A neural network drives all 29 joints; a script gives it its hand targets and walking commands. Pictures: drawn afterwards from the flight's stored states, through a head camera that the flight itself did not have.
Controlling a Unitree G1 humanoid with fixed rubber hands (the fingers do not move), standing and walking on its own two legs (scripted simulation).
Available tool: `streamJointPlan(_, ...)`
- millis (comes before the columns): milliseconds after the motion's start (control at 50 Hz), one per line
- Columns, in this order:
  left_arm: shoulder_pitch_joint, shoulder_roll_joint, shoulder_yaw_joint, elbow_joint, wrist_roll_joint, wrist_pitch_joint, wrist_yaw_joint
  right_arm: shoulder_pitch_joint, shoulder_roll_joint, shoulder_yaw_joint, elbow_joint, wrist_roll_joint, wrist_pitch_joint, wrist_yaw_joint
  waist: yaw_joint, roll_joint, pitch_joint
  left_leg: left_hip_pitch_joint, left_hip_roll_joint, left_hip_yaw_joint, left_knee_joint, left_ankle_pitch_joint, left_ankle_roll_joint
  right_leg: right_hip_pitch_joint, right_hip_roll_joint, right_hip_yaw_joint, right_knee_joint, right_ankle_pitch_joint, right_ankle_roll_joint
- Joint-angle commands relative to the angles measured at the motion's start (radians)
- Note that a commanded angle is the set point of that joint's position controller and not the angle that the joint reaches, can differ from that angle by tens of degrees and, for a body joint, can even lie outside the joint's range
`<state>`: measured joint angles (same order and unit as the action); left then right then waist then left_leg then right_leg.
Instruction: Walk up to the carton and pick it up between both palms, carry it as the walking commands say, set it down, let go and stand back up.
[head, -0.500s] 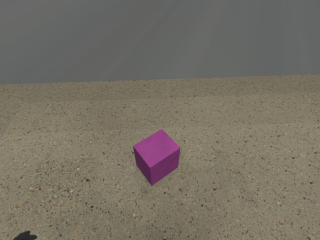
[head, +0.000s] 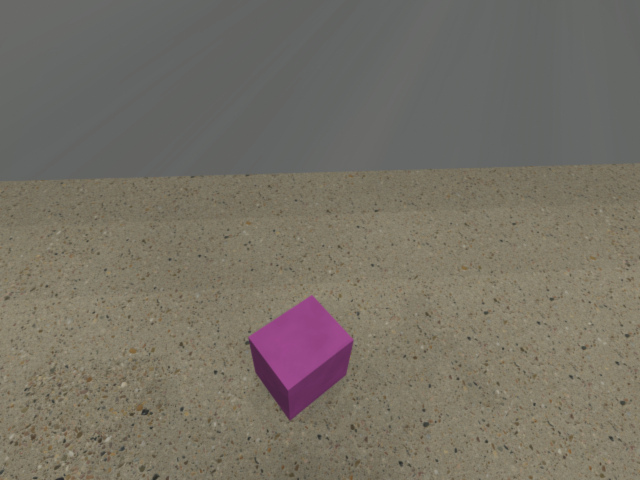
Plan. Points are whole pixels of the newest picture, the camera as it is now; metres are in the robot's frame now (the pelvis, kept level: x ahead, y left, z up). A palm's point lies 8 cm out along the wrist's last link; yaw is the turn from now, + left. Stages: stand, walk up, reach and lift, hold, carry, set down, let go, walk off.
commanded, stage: walk up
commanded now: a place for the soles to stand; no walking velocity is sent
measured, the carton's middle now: (300, 357) +0.57 +0.00 -0.63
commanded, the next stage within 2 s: none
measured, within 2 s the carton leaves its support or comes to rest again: neither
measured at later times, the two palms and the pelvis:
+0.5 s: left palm out of the picture +0.16 +0.33 -0.09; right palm (547, 438) +0.19 -0.31 -0.07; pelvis +0.06 +0.01 +0.01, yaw +0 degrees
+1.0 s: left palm (69, 429) +0.23 +0.30 -0.06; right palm out of the picture +0.11 -0.44 -0.03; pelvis +0.08 -0.06 +0.01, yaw +8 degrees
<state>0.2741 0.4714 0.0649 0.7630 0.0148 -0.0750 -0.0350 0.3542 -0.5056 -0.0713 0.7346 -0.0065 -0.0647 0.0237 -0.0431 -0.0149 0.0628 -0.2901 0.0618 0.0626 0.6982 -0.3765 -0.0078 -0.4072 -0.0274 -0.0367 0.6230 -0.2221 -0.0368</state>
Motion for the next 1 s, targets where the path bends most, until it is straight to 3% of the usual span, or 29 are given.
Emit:
streamJointPlan(0,0.093,0.252,0.062,-0.03,0.005,-0.019,0.026,-0.021,-0.057,0.008,-0.061,0.008,0.005,-0.014,0.075,-0.164,-0.104,-0.309,-0.024,-0.001,0.218,-0.068,0.045,0.308,-0.308,0.514,-0.264,-0.046,-0.142)
streamJointPlan(20,0.098,0.283,0.069,-0.023,-0.003,-0.014,0.027,-0.039,-0.13,-0.012,-0.038,0.014,0.017,-0.031,0.091,-0.127,-0.114,-0.282,-0.029,-0.077,0.308,-0.247,0.047,0.26,-0.371,0.577,-0.275,-0.056,-0.252)
streamJointPlan(40,0.07,0.277,0.064,-0.022,-0.008,-0.01,0.032,-0.02,-0.152,-0.019,-0.014,0.011,0.018,-0.036,0.08,-0.107,-0.096,-0.284,-0.014,-0.11,0.344,-0.236,0.05,0.245,-0.352,0.527,-0.233,-0.002,-0.265)
streamJointPlan(80,0.004,0.232,0.045,-0.021,-0.009,0.001,0.039,0.006,-0.135,-0.014,0.027,0.009,0.015,-0.04,0.049,-0.135,-0.071,-0.225,0.018,-0.107,0.231,-0.173,0.047,0.164,-0.273,0.355,-0.176,0.123,-0.206)
streamJointPlan(100,-0.026,0.217,0.037,-0.016,-0.005,0.006,0.037,0.025,-0.127,-0.013,0.057,0.01,0.011,-0.038,0.04,-0.171,-0.083,-0.154,0.001,-0.07,0.165,-0.14,0.043,0.125,-0.241,0.281,-0.151,0.216,-0.185)
streamJointPlan(120,-0.053,0.209,0.029,-0.016,-0.005,0.011,0.034,0.037,-0.117,-0.013,0.08,0.006,0.01,-0.036,0.028,-0.169,-0.094,-0.078,-0.026,-0.031,0.102,-0.091,0.039,0.086,-0.212,0.227,-0.113,0.287,-0.171)
streamJointPlan(160,-0.082,0.182,0.009,-0.011,-0.016,0.023,0.031,0.032,-0.103,-0.015,0.102,-0.006,0.007,-0.039,0.005,-0.139,-0.109,0.063,-0.045,-0.017,-0.075,0.08,0.048,0.001,-0.178,0.168,-0.036,0.23,-0.123)
streamJointPlan(180,-0.092,0.149,-0.005,-0.013,-0.023,0.027,0.03,0.005,-0.13,-0.019,0.101,-0.017,0.002,-0.043,0.009,-0.075,-0.103,0.081,0.019,-0.124,-0.147,0.123,0.068,-0.043,-0.164,0.158,0.005,0.155,-0.076)
streamJointPlan(200,-0.084,0.114,-0.013,-0.008,-0.029,0.032,0.029,-0.078,-0.188,-0.02,0.081,-0.015,-0.006,-0.042,0.051,0.057,-0.078,-0.017,0.157,-0.359,-0.238,0.148,0.119,-0.024,-0.063,0.088,0.066,-0.002,-0.005)
streamJointPlan(220,-0.086,0.13,-0.007,0.025,-0.03,0.04,0.032,-0.148,-0.198,-0.016,0.084,-0.003,-0.005,-0.034,0.077,0.067,-0.064,-0.08,0.194,-0.363,-0.246,0.185,0.161,0.065,-0.022,0.048,0.06,-0.137,0.008)
streamJointPlan(260,-0.104,0.142,-0.003,0.068,-0.025,0.035,0.036,-0.188,-0.156,0.005,0.117,0.005,0.004,-0.029,0.08,0.019,-0.065,-0.098,0.126,-0.239,-0.208,0.205,0.114,0.166,-0.052,0.07,-0.03,-0.049,-0.006)
streamJointPlan(300,-0.135,0.161,-0.01,0.1,-0.024,0.023,0.036,-0.199,-0.124,0.017,0.152,0.013,0.009,-0.03,0.057,0.026,-0.083,-0.024,0.056,-0.148,-0.162,0.242,0.065,0.161,-0.108,0.131,-0.075,0.137,-0.032)
streamJointPlan(340,-0.153,0.161,-0.017,0.132,-0.026,0.019,0.039,-0.212,-0.116,0.018,0.181,0.013,0.013,-0.03,0.049,0.037,-0.11,0.041,0.052,-0.128,-0.164,0.302,0.059,0.168,-0.116,0.126,-0.083,0.231,-0.033)
streamJointPlan(420,-0.186,0.138,-0.028,0.189,-0.026,0.026,0.042,-0.276,-0.106,0.024,0.224,0.018,0.022,-0.026,0.054,0.031,-0.118,0.084,0.073,-0.137,-0.217,0.336,0.066,0.192,-0.1,0.097,-0.12,0.229,-0.01)
streamJointPlan(700,-0.271,0.11,-0.044,0.327,-0.016,0.037,0.037,-0.409,-0.086,0.043,0.351,0.013,0.035,-0.02,0.053,0.024,-0.099,0.174,0.078,-0.121,-0.41,0.297,0.031,0.276,-0.112,0.093,-0.32,0.19,0.023)
streamJointPlan(720,-0.35,0.223,0.059,0.164,0.045,0.078,-0.01,-0.115,-0.243,-0.036,0.344,0.021,0.014,-0.053,-0.017,-0.079,-0.058,0.203,0.169,-0.348,-0.406,0.088,0.129,0.097,-0.025,-0.004,-0.061,-0.169,0.011)
streamJointPlan(740,-0.38,0.174,0.047,0.096,0.053,0.102,-0.034,-0.026,-0.321,-0.078,0.337,0.007,0.001,-0.072,-0.05,0.058,-0.01,0.371,0.299,-0.571,-0.477,0.011,0.221,-0.235,-0.017,0.067,0.146,-0.285,0.028)
streamJointPlan(760,-0.373,0.145,0.053,0.051,0.06,0.118,-0.045,-0.033,-0.307,-0.092,0.301,0.005,-0.013,-0.089,-0.026,0.04,-0.005,0.383,0.353,-0.615,-0.464,-0.031,0.256,-0.348,-0.069,0.174,0.292,-0.237,0.033)
streamJointPlan(780,-0.329,0.143,0.06,0.033,0.058,0.127,-0.055,-0.071,-0.265,-0.089,0.256,0.005,-0.021,-0.101,0.011,0.025,-0.01,0.354,0.333,-0.56,-0.436,0.009,0.243,-0.367,-0.079,0.203,0.347,-0.198,0.036)
streamJointPlan(840,-0.323,0.134,0.082,-0.039,0.069,0.137,-0.08,-0.072,-0.228,-0.084,0.183,-0.012,-0.032,-0.107,0.017,0.072,-0.027,0.211,0.219,-0.413,-0.407,0.102,0.204,-0.27,-0.067,0.181,0.352,-0.145,0.053)
streamJointPlan(940,-0.36,0.151,0.108,-0.142,0.065,0.15,-0.103,0.017,-0.297,-0.096,0.109,-0.029,-0.044,-0.12,0.005,0.172,-0.036,0.047,0.198,-0.382,-0.314,0.164,0.198,-0.162,-0.059,0.155,0.264,-0.172,0.058)
streamJointPlan(980,-0.318,0.163,0.121,-0.152,0.059,0.146,-0.103,0.008,-0.317,-0.099,0.079,-0.034,-0.042,-0.124,0.031,0.216,-0.06,-0.031,0.181,-0.359,-0.261,0.186,0.187,-0.055,-0.033,0.115,0.213,-0.197,0.05)
